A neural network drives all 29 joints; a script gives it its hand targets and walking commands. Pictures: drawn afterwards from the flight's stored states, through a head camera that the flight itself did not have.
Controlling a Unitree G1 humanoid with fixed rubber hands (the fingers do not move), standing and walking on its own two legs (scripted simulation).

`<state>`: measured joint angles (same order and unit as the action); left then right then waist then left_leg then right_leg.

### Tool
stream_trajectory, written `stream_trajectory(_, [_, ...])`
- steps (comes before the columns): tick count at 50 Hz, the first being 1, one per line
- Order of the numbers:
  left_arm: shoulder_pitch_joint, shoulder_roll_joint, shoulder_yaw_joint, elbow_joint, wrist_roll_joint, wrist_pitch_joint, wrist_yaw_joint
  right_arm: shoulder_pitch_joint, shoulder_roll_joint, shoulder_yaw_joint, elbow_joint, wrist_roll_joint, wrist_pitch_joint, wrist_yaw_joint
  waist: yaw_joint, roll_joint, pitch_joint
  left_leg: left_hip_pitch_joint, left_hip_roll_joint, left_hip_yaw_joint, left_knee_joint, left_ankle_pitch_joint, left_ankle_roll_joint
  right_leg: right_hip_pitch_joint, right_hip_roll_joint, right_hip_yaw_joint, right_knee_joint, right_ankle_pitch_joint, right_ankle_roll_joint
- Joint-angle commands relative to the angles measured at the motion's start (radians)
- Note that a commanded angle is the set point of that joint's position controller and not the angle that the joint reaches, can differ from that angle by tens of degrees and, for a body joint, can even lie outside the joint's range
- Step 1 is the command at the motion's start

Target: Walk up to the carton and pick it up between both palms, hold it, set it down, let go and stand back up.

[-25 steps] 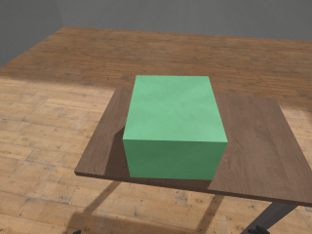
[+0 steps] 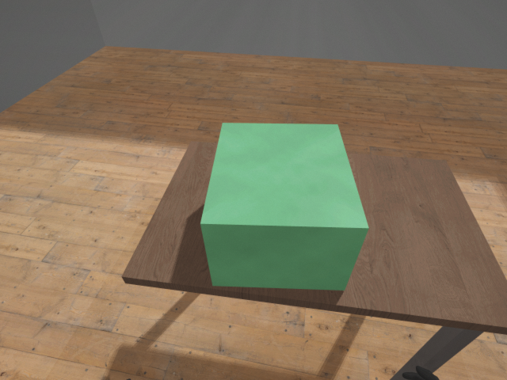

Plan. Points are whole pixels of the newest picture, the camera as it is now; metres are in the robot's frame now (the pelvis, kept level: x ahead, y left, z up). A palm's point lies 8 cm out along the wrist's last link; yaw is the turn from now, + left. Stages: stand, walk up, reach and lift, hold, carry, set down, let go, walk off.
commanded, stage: stand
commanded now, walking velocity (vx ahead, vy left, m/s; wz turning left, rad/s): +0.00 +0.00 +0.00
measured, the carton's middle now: (278, 200) +0.50 -0.01 +0.00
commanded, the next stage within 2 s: none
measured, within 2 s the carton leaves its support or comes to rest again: neither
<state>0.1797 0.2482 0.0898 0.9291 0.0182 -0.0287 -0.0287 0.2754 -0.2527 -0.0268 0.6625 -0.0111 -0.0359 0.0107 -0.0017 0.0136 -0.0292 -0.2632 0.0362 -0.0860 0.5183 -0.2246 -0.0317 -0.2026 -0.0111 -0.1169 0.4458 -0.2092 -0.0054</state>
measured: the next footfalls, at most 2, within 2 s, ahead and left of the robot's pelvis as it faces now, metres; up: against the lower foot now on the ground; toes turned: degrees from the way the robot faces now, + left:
none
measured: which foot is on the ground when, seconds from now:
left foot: down 0.00-1.00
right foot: down 0.00-1.00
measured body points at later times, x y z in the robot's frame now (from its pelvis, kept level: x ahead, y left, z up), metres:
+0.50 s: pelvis +0.00 +0.00 +0.00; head -0.02 +0.01 +0.45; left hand +0.11 +0.27 -0.13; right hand +0.13 -0.26 -0.09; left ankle +0.04 +0.14 -0.74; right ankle +0.02 -0.12 -0.74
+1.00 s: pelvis +0.00 +0.00 +0.00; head -0.02 +0.01 +0.45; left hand +0.10 +0.27 -0.13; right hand +0.13 -0.26 -0.09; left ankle +0.04 +0.14 -0.74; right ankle +0.02 -0.12 -0.74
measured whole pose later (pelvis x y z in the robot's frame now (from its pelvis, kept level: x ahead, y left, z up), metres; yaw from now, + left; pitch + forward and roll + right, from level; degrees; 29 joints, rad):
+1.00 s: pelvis +0.00 +0.00 +0.00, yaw +0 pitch -2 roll -2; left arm 0.18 0.25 0.09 0.96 0.01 -0.03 -0.03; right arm 0.28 -0.25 -0.03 0.68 -0.01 -0.04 0.01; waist 0.00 0.02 -0.03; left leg -0.26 0.04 -0.09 0.52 -0.22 -0.03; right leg -0.20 -0.01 -0.12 0.45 -0.21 -0.01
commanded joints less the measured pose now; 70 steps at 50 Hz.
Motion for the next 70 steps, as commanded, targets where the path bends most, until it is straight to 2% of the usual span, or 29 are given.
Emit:
stream_trajectory(1, [-0.001,0.258,0.027,-0.082,-0.014,-0.043,-0.006,0.003,-0.266,-0.062,0.003,-0.010,-0.027,-0.032,0.001,0.114,0.037,0.016,0.082,-0.047,-0.143,0.061,0.050,0.051,-0.149,0.133,-0.103,-0.034,-0.027])
stream_trajectory(5, [0.006,0.268,0.033,-0.076,-0.014,-0.040,-0.008,-0.004,-0.268,-0.061,0.000,-0.008,-0.030,-0.033,0.007,0.103,0.030,0.009,0.087,-0.049,-0.149,0.056,0.049,0.073,-0.147,0.131,-0.099,-0.027,-0.025])
stream_trajectory(7, [0.006,0.258,0.025,-0.078,-0.013,-0.042,-0.009,-0.006,-0.271,-0.059,0.002,-0.006,-0.028,-0.032,0.007,0.124,0.025,0.001,0.082,-0.042,-0.150,0.054,0.047,0.078,-0.148,0.127,-0.096,-0.020,-0.025])
stream_trajectory(15, [-0.007,0.270,0.029,-0.069,-0.013,-0.040,-0.006,-0.007,-0.259,-0.058,0.003,-0.006,-0.026,-0.031,-0.001,0.101,0.043,0.004,0.088,-0.052,-0.150,0.048,0.048,0.058,-0.150,0.135,-0.104,-0.033,-0.027])
stream_trajectory(16, [-0.015,0.262,0.029,-0.069,-0.013,-0.037,-0.006,-0.008,-0.256,-0.058,0.000,-0.005,-0.027,-0.031,-0.005,0.120,0.027,0.024,0.084,-0.044,-0.149,0.053,0.044,0.051,-0.147,0.134,-0.101,-0.040,-0.025])
stream_trajectory(17, [-0.007,0.256,0.025,-0.072,-0.013,-0.039,-0.008,-0.018,-0.270,-0.058,-0.002,-0.006,-0.028,-0.031,0.005,0.117,0.023,0.014,0.085,-0.050,-0.152,0.050,0.047,0.067,-0.148,0.127,-0.097,-0.030,-0.026])
stream_trajectory(19, [-0.004,0.262,0.027,-0.066,-0.017,-0.040,-0.008,-0.010,-0.259,-0.055,0.004,-0.004,-0.027,-0.031,-0.003,0.125,0.036,0.003,0.088,-0.052,-0.159,0.054,0.047,0.069,-0.151,0.130,-0.099,-0.023,-0.024])
stream_trajectory(22, [-0.010,0.260,0.028,-0.065,-0.014,-0.039,-0.008,-0.002,-0.268,-0.061,0.011,-0.005,-0.030,-0.035,0.001,0.108,0.036,0.012,0.088,-0.054,-0.154,0.048,0.049,0.057,-0.154,0.141,-0.106,-0.034,-0.028])
stream_trajectory(24, [-0.006,0.260,0.029,-0.067,-0.017,-0.039,-0.007,-0.005,-0.273,-0.062,0.010,-0.004,-0.028,-0.032,0.002,0.131,0.045,0.005,0.087,-0.050,-0.160,0.045,0.045,0.057,-0.151,0.137,-0.108,-0.040,-0.025])
stream_trajectory(26, [-0.018,0.266,0.028,-0.061,-0.012,-0.039,-0.007,-0.012,-0.258,-0.058,0.011,-0.002,-0.025,-0.032,-0.006,0.114,0.052,0.003,0.089,-0.052,-0.164,0.037,0.041,0.053,-0.149,0.136,-0.109,-0.053,-0.026])
stream_trajectory(28, [-0.004,0.271,0.029,-0.058,-0.017,-0.035,-0.005,-0.023,-0.259,-0.057,0.008,-0.005,-0.025,-0.033,0.005,0.122,0.055,-0.008,0.089,-0.055,-0.163,0.023,0.044,0.062,-0.153,0.135,-0.109,-0.051,-0.025])
stream_trajectory(30, [-0.005,0.268,0.029,-0.060,-0.013,-0.038,-0.006,-0.005,-0.260,-0.057,0.014,-0.003,-0.026,-0.032,0.000,0.122,0.038,0.008,0.086,-0.054,-0.166,0.028,0.042,0.068,-0.151,0.137,-0.102,-0.060,-0.028])
stream_trajectory(31, [-0.007,0.266,0.028,-0.062,-0.016,-0.039,-0.005,-0.029,-0.268,-0.058,0.011,-0.006,-0.025,-0.033,0.011,0.131,0.052,-0.004,0.087,-0.053,-0.166,0.040,0.046,0.065,-0.152,0.137,-0.104,-0.042,-0.025])
stream_trajectory(32, [-0.008,0.276,0.031,-0.060,-0.015,-0.040,-0.006,-0.011,-0.259,-0.058,0.015,-0.002,-0.026,-0.031,-0.005,0.117,0.045,0.009,0.087,-0.052,-0.162,0.023,0.041,0.058,-0.154,0.144,-0.108,-0.052,-0.029])
stream_trajectory(33, [-0.017,0.277,0.032,-0.057,-0.016,-0.038,-0.004,-0.005,-0.258,-0.059,0.019,-0.002,-0.026,-0.031,-0.003,0.106,0.064,0.003,0.089,-0.051,-0.166,0.022,0.041,0.040,-0.154,0.147,-0.110,-0.072,-0.027])
stream_trajectory(36, [-0.001,0.281,0.031,-0.052,-0.014,-0.040,-0.004,-0.019,-0.266,-0.058,0.016,-0.003,-0.023,-0.031,0.005,0.124,0.058,-0.013,0.089,-0.054,-0.168,0.034,0.042,0.062,-0.153,0.142,-0.106,-0.046,-0.029])
stream_trajectory(38, [-0.013,0.275,0.033,-0.056,-0.014,-0.035,-0.005,-0.019,-0.266,-0.061,0.013,0.000,-0.026,-0.033,-0.001,0.137,0.051,0.002,0.083,-0.046,-0.168,0.032,0.039,0.051,-0.153,0.137,-0.109,-0.053,-0.026])
stream_trajectory(39, [-0.006,0.272,0.031,-0.051,-0.017,-0.037,-0.006,-0.018,-0.267,-0.059,0.019,0.000,-0.026,-0.033,0.011,0.123,0.057,0.009,0.087,-0.051,-0.166,0.024,0.040,0.046,-0.152,0.142,-0.111,-0.062,-0.026])
stream_trajectory(40, [-0.001,0.275,0.028,-0.046,-0.019,-0.038,-0.005,-0.010,-0.265,-0.058,0.021,-0.001,-0.024,-0.032,0.001,0.115,0.049,0.000,0.092,-0.060,-0.175,0.014,0.044,0.061,-0.151,0.139,-0.105,-0.062,-0.024])
stream_trajectory(42, [-0.012,0.272,0.030,-0.049,-0.015,-0.037,-0.005,-0.025,-0.265,-0.059,0.016,0.000,-0.025,-0.031,0.004,0.109,0.055,0.002,0.090,-0.050,-0.171,0.024,0.042,0.055,-0.149,0.135,-0.109,-0.061,-0.025])
stream_trajectory(48, [-0.020,0.273,0.029,-0.045,-0.014,-0.037,-0.005,-0.019,-0.269,-0.060,0.021,0.002,-0.024,-0.035,0.002,0.133,0.062,-0.008,0.085,-0.050,-0.169,0.031,0.039,0.060,-0.155,0.143,-0.115,-0.060,-0.027])
stream_trajectory(51, [-0.007,0.267,0.027,-0.045,-0.021,-0.038,-0.005,-0.025,-0.268,-0.059,0.022,0.000,-0.026,-0.032,0.009,0.112,0.061,0.006,0.091,-0.057,-0.173,0.021,0.043,0.046,-0.154,0.144,-0.109,-0.065,-0.026])
stream_trajectory(54, [-0.021,0.279,0.028,-0.044,-0.018,-0.035,-0.004,-0.030,-0.264,-0.057,0.018,0.003,-0.026,-0.031,0.003,0.135,0.078,-0.008,0.087,-0.053,-0.179,0.022,0.038,0.045,-0.154,0.144,-0.119,-0.069,-0.028])
stream_trajectory(58, [-0.022,0.281,0.029,-0.044,-0.019,-0.034,-0.005,-0.027,-0.276,-0.063,0.020,-0.003,-0.026,-0.032,0.004,0.131,0.073,0.002,0.086,-0.051,-0.174,0.007,0.037,0.039,-0.155,0.145,-0.117,-0.086,-0.030])
stream_trajectory(60, [-0.016,0.270,0.027,-0.042,-0.021,-0.034,-0.007,-0.015,-0.279,-0.063,0.027,0.003,-0.026,-0.032,0.004,0.111,0.072,-0.004,0.088,-0.054,-0.179,0.004,0.037,0.046,-0.151,0.140,-0.114,-0.086,-0.027])
stream_trajectory(63, [-0.002,0.276,0.028,-0.036,-0.020,-0.033,-0.007,-0.036,-0.271,-0.058,0.017,0.000,-0.023,-0.033,0.012,0.142,0.063,-0.010,0.089,-0.059,-0.182,0.012,0.042,0.064,-0.150,0.136,-0.108,-0.057,-0.026])
stream_trajectory(68, [-0.008,0.279,0.029,-0.039,-0.019,-0.031,-0.005,-0.036,-0.271,-0.060,0.018,0.006,-0.020,-0.032,0.011,0.116,0.068,-0.016,0.092,-0.059,-0.191,-0.020,0.037,0.053,-0.150,0.138,-0.112,-0.098,-0.025])
stream_trajectory(69, [-0.016,0.268,0.028,-0.039,-0.021,-0.029,-0.008,-0.037,-0.275,-0.060,0.020,0.004,-0.020,-0.031,0.012,0.144,0.089,-0.029,0.086,-0.055,-0.193,-0.041,0.037,0.049,-0.148,0.141,-0.115,-0.102,-0.026])
stream_trajectory(70, [-0.018,0.283,0.029,-0.041,-0.014,-0.029,-0.005,-0.037,-0.270,-0.061,0.017,0.003,-0.018,-0.031,0.011,0.121,0.079,-0.021,0.087,-0.058,-0.192,-0.039,0.036,0.051,-0.148,0.137,-0.111,-0.109,-0.027])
